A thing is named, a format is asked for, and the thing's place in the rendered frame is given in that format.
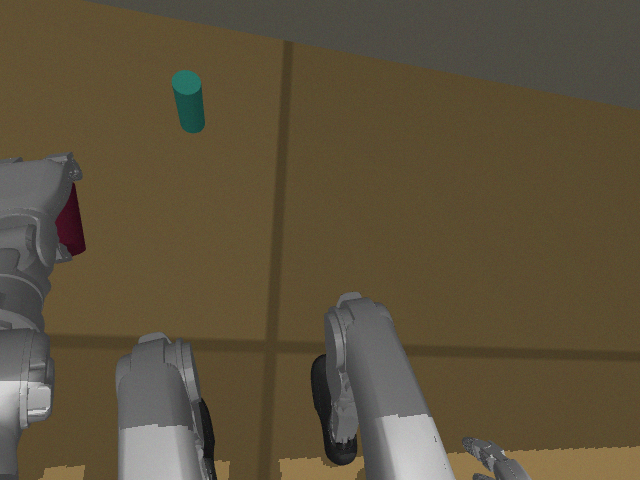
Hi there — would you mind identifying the left robot hand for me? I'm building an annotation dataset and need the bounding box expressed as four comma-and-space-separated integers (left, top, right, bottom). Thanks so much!
0, 152, 83, 264

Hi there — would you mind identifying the left robot arm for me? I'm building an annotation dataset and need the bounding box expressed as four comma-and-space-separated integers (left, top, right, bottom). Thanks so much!
0, 209, 57, 480

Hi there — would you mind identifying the left robot foot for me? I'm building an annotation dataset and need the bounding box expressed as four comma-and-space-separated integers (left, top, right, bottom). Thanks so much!
198, 398, 217, 480

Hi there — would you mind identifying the right robot hand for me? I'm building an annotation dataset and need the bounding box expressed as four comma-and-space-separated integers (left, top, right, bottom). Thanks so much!
462, 437, 532, 480

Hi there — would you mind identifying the right robot foot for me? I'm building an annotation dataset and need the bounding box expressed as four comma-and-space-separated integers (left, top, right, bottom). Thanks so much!
311, 354, 357, 465

